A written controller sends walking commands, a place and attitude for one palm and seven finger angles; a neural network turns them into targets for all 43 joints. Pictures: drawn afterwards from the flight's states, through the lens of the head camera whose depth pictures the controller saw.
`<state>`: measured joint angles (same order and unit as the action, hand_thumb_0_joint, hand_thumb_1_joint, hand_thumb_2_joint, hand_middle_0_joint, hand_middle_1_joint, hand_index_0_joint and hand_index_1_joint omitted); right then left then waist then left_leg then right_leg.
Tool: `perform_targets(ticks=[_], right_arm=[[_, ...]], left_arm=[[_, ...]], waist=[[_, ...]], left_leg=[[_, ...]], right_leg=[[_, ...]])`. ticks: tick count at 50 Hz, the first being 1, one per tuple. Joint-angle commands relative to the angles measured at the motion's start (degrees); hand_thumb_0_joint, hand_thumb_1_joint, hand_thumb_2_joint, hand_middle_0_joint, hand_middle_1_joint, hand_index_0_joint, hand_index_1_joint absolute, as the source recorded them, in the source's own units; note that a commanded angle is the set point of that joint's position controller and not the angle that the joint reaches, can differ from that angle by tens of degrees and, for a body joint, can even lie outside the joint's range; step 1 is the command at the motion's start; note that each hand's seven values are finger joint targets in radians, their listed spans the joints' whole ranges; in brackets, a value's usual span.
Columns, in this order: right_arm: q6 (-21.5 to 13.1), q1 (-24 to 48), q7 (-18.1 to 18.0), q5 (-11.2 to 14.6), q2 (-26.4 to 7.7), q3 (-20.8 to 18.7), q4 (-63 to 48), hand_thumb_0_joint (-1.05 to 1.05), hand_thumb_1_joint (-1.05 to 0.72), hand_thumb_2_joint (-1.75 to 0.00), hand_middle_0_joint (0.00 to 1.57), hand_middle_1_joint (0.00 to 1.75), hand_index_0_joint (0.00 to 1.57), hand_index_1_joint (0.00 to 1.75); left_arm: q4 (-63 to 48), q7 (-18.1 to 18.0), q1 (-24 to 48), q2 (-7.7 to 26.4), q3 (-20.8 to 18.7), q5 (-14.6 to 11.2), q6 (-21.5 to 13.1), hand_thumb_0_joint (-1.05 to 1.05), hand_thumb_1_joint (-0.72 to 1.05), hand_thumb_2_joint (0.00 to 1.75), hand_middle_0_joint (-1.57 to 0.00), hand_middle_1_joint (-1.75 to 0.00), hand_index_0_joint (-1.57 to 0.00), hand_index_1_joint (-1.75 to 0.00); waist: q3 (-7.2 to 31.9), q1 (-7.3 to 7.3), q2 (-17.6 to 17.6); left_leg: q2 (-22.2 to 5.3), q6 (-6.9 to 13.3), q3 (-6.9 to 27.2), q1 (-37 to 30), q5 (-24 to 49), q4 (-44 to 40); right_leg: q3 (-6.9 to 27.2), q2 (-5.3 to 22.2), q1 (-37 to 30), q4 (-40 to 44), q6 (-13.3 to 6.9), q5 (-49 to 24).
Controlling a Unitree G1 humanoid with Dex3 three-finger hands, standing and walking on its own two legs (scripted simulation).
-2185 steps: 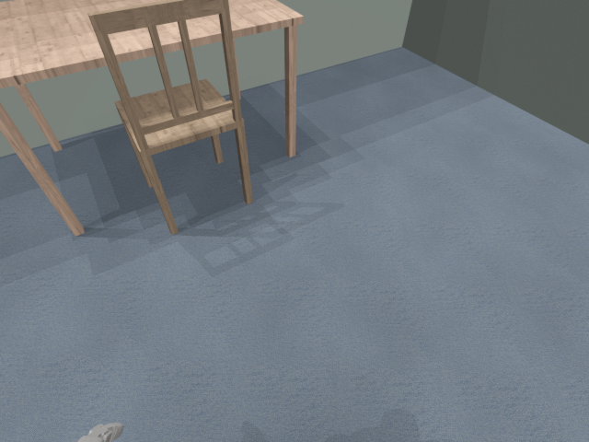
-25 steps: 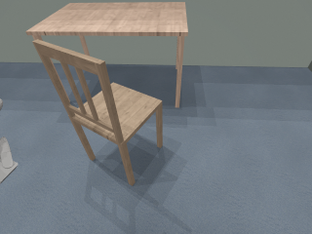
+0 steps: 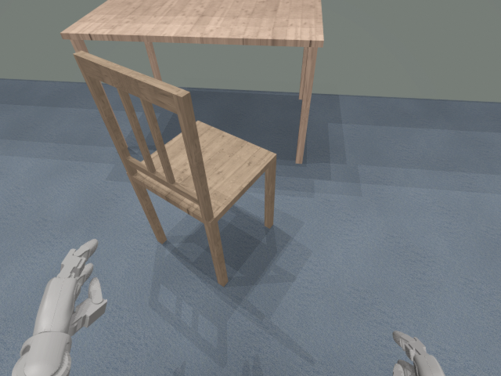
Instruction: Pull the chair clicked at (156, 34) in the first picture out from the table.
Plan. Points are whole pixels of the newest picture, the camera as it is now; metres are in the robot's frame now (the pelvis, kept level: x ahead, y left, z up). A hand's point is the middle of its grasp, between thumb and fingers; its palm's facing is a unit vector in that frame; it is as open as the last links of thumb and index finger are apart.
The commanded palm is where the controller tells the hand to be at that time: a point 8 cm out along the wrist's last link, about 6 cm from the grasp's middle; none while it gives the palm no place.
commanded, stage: let the arm hang, fingers relaxed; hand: left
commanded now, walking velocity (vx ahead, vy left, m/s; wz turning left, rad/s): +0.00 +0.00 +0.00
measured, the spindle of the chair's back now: (138, 133) +0.75 +0.37 -0.06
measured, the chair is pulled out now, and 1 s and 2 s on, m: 0.53 0.53 0.53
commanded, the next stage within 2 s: look to check the result in 0.98 s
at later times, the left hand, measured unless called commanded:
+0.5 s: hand out of the picture +0.01 +0.23 -0.16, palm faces +0.00 -0.97 -0.22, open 7.3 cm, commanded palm none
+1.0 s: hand out of the picture +0.03 +0.21 -0.16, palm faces -0.02 -0.99 -0.17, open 7.3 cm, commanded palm none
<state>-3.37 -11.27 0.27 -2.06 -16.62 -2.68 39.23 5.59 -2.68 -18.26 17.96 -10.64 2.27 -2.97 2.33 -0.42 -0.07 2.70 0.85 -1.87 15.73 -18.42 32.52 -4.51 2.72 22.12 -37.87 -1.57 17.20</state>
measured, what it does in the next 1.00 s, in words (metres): shifts its weight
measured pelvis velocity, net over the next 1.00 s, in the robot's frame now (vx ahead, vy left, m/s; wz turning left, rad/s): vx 0.03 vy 0.04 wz -0.05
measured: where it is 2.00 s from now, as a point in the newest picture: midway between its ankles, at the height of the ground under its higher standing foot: outside the picture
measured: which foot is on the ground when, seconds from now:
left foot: down 0.00-1.00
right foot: down 0.00-1.00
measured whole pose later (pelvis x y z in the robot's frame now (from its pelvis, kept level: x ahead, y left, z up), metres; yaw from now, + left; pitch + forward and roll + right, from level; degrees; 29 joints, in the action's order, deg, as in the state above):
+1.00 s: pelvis +0.03 +0.04 +0.02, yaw -3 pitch -2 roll +0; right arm -0.5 -20.6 -2.2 -1.1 -5.8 0.9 64.2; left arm 64.2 -2.0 -16.8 7.5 -0.3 0.4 0.1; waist -2.3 -0.8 0.2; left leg 2.4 3.1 -2.4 7.2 -14.4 23.3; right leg -0.7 1.5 9.8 -24.3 0.8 12.8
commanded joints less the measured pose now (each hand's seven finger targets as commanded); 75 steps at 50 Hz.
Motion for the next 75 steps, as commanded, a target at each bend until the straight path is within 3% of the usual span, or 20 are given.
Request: perform_targets(ticks=[1, 2, 3, 4, 5, 6, 7, 8, 9, 10, 12, 13, 15, 16, 20, 23, 29, 35, 38, 75], right_arm=[[-0.2, -0.3, -0.6, 0.6, -2.6, -0.3, -3.8, 0.0, -0.9, -0.9, 0.2, 0.3, 0.2, 0.3], [0.8, -0.4, -0.7, 1.0, -2.4, -0.5, -2.7, 0.0, -0.9, -0.9, 0.2, 0.3, 0.2, 0.3], [1.8, -0.1, -1.0, 0.8, -2.1, -0.7, -1.7, 0.0, -0.9, -0.9, 0.2, 0.3, 0.2, 0.3], [2.4, 0.8, -1.2, 0.8, -1.9, -0.6, -0.5, 0.0, -0.9, -0.9, 0.2, 0.3, 0.2, 0.3], [2.6, 0.0, -1.1, 1.0, -1.4, -0.3, 0.7, 0.0, -0.9, -0.9, 0.2, 0.3, 0.2, 0.3], [2.7, -2.2, -0.9, 1.3, 0.6, 0.2, 2.8, 0.0, -0.9, -0.9, 0.2, 0.3, 0.2, 0.3], [2.6, -5.4, -0.8, 1.2, 1.7, 0.6, 5.4, 0.0, -0.9, -0.9, 0.2, 0.3, 0.2, 0.3], [2.0, -6.6, -0.8, 1.0, 0.9, 0.9, 7.1, 0.0, -0.9, -0.9, 0.2, 0.3, 0.2, 0.3], [2.0, -6.5, -1.4, 0.5, -1.5, 1.0, 7.9, 0.0, -0.9, -0.9, 0.2, 0.3, 0.2, 0.3], [2.5, -5.9, -1.8, -0.1, -1.9, 0.5, 7.7, 0.0, -0.9, -0.9, 0.2, 0.3, 0.2, 0.3], [2.8, -4.5, -2.2, 0.1, 0.3, 0.3, 8.8, 0.0, -0.9, -0.9, 0.2, 0.3, 0.2, 0.3], [2.8, -4.3, -2.3, 0.3, 0.6, 0.6, 9.5, 0.0, -0.9, -0.9, 0.2, 0.3, 0.2, 0.3], [2.5, -5.7, -2.4, 0.8, 1.7, 0.9, 11.0, 0.0, -0.9, -0.9, 0.2, 0.3, 0.2, 0.3], [2.3, -6.9, -2.5, 1.0, 1.7, 1.1, 11.9, 0.0, -0.9, -0.9, 0.2, 0.3, 0.2, 0.3], [2.5, -9.1, -2.4, 1.1, 1.8, 1.3, 15.0, 0.0, -0.9, -0.9, 0.2, 0.3, 0.2, 0.3], [2.2, -10.0, -2.5, 1.1, 2.0, 1.9, 17.2, 0.0, -0.9, -0.9, 0.2, 0.3, 0.2, 0.3], [2.3, -11.4, -2.7, 1.1, 3.1, 2.3, 20.3, 0.0, -0.9, -0.9, 0.2, 0.3, 0.2, 0.3], [2.2, -12.3, -2.8, 1.1, 4.1, 2.4, 22.2, 0.0, -0.9, -0.9, 0.2, 0.3, 0.2, 0.3], [2.1, -12.9, -2.9, 1.1, 4.9, 2.4, 22.9, 0.0, -0.9, -0.9, 0.2, 0.3, 0.2, 0.3], [2.2, -13.7, -3.2, 1.3, 6.3, 2.3, 24.8, 0.0, -0.9, -0.9, 0.2, 0.3, 0.2, 0.3]], left_arm=[[14.2, 2.2, -5.5, 3.4, 5.2, 0.2, 2.1, 0.0, 0.9, 0.9, -0.2, -0.3, -0.2, -0.3], [18.3, 2.3, -4.8, 5.1, 5.0, 0.0, 2.0, 0.0, 0.9, 0.9, -0.2, -0.3, -0.2, -0.3], [21.9, 2.0, -4.0, 5.4, 4.7, 0.1, 2.0, 0.0, 0.9, 0.9, -0.2, -0.3, -0.2, -0.3], [24.9, 1.6, -3.2, 5.0, 4.9, 0.3, 2.2, 0.0, 0.9, 0.9, -0.2, -0.3, -0.2, -0.3], [27.2, 1.3, -1.6, 5.3, 5.3, 0.2, 2.5, 0.0, 0.9, 0.9, -0.2, -0.3, -0.2, -0.3], [29.3, 1.1, 0.6, 4.5, 5.7, -0.2, 2.7, 0.0, 0.9, 0.9, -0.2, -0.3, -0.2, -0.3], [31.4, 1.1, 2.5, 3.7, 6.2, -0.8, 2.8, 0.0, 0.9, 0.9, -0.2, -0.3, -0.2, -0.3], [33.4, 1.2, 2.1, 1.0, 6.9, -1.5, 3.1, 0.0, 0.9, 0.9, -0.2, -0.3, -0.2, -0.3], [35.4, 1.3, 1.1, -1.3, 7.5, -1.9, 3.3, 0.0, 0.9, 0.9, -0.2, -0.3, -0.2, -0.3], [36.3, 1.1, 0.7, -3.2, 7.0, -1.3, 3.5, 0.0, 0.9, 0.9, -0.2, -0.3, -0.2, -0.3], [39.9, 1.4, 1.9, -3.3, 7.2, -1.0, 3.9, 0.0, 0.9, 0.9, -0.2, -0.3, -0.2, -0.3], [41.6, 1.7, 1.3, -3.1, 7.4, -1.0, 3.8, 0.0, 0.9, 0.9, -0.2, -0.3, -0.2, -0.3], [45.1, 1.8, -0.9, -2.8, 7.8, -1.2, 3.1, 0.0, 0.9, 0.9, -0.2, -0.3, -0.2, -0.3], [46.5, 1.8, -1.5, -2.6, 8.0, -1.4, 2.8, 0.0, 0.9, 0.9, -0.2, -0.3, -0.2, -0.3], [49.8, 1.5, -0.7, -2.4, 8.7, -1.6, 2.7, 0.0, 0.9, 0.9, -0.2, -0.3, -0.2, -0.3], [51.8, 1.3, -1.2, -2.8, 9.1, -1.7, 2.8, 0.0, 0.9, 0.9, -0.2, -0.3, -0.2, -0.3], [54.6, 0.9, -1.7, -3.5, 9.5, -1.8, 2.8, 0.0, 0.9, 0.9, -0.2, -0.3, -0.2, -0.3], [55.8, 0.6, -2.1, -4.4, 9.4, -1.8, 2.8, 0.0, 0.9, 0.9, -0.2, -0.3, -0.2, -0.3], [56.2, 0.5, -2.1, -4.9, 9.3, -1.9, 2.7, 0.0, 0.9, 0.9, -0.2, -0.3, -0.2, -0.3], [58.3, 0.2, -4.8, -7.0, 9.5, -1.9, 2.1, 0.0, 0.9, 0.9, -0.2, -0.3, -0.2, -0.3]], waist=[[8.0, 2.58, 13.9], [5.4, 2.49, 16.7], [3.0, 2.61, 18.7], [1.4, 2.98, 16.1], [0.4, 1.98, 10.7], [0.6, 0.34, 5.0], [1.2, -1.5, 0.9], [0.5, -1.03, -7.9], [-0.1, -0.17, -15.7], [-0.8, 0.08, -15.7], [-5.9, 0.5, -15.3], [-7.2, 1.15, -12.9], [-3.9, 1.54, -4.2], [-1.6, 1.28, -2.4], [-2.7, 0.14, -1.1], [-4.0, 0.39, -0.9], [-6.4, 0.3, 0.5], [-8.1, 0.38, -0.6], [-7.8, 0.36, -1.9], [-8.2, 0.08, 0.1]], left_leg=[[-3.0, 0.6, 2.2, 6.3, 16.0, 6.9], [-0.8, -0.5, 1.4, 8.0, -1.9, 10.2], [-0.7, -0.4, 2.2, 9.9, -10.9, 12.8], [-1.2, 0.0, 3.0, 10.1, -12.4, 14.1], [-1.9, 0.3, 3.4, 8.5, -10.5, 11.0], [-2.5, 0.5, 3.5, 3.6, -5.5, 3.0], [-3.0, 0.7, 3.4, -3.9, 6.0, -5.4], [-6.4, 1.9, 8.9, -6.7, 16.0, -9.6], [-11.8, 4.4, 14.5, -6.1, 18.7, -12.4], [-15.0, 7.2, 17.5, -4.0, 12.7, -14.7], [-12.6, 7.0, 15.7, 3.1, 1.2, -17.8], [-11.1, 5.9, 13.6, 4.2, 2.0, -16.8], [-8.3, 4.1, 9.5, 1.5, 7.6, -12.8], [-7.2, 3.4, 7.9, -0.2, 9.0, -11.4], [-7.3, 2.9, 7.6, -3.6, 7.3, -12.5], [-8.0, 3.0, 7.7, -4.3, 12.3, -13.3], [-7.7, 2.6, 6.7, -4.6, 13.1, -14.0], [-7.6, 2.6, 6.6, -4.1, 11.7, -14.8], [-7.5, 2.6, 6.4, -4.0, 11.8, -14.9], [-7.3, 2.2, 4.9, -6.0, 12.9, -13.5]], right_leg=[[14.6, 10.3, -20.3, 8.4, -4.1, -37.5], [19.0, 15.5, -20.2, 11.9, -8.2, -40.9], [20.1, 16.2, -20.4, 13.0, -10.3, -41.9], [19.3, 16.0, -19.0, 13.7, -10.9, -40.4], [17.4, 14.7, -17.4, 13.0, -10.6, -38.6], [15.1, 12.9, -14.6, 11.8, -9.1, -33.3], [11.5, 9.5, -10.4, 9.7, -5.6, -24.1], [7.8, 3.7, -6.8, 6.3, -1.9, -12.7], [3.8, -0.4, -5.0, 5.2, 0.4, -0.9], [2.6, -1.8, -4.6, 4.4, 0.7, 6.4], [2.8, -1.4, -7.5, 6.6, 0.2, 4.2], [3.5, -1.4, -9.3, 9.2, 0.0, 0.1], [5.6, 0.0, -13.4, 14.3, -0.5, -7.0], [6.9, 1.5, -14.9, 15.3, -0.9, -9.5], [6.8, 2.1, -11.8, 16.6, -1.4, -6.5], [6.2, 2.2, -12.1, 16.1, -1.0, -9.6], [6.5, 2.4, -11.8, 16.5, -0.9, -9.8], [6.4, 2.2, -11.3, 16.5, -0.8, -8.5], [6.6, 2.3, -12.1, 16.7, -0.8, -9.0], [7.4, 2.3, -11.4, 17.8, -1.0, -10.6]])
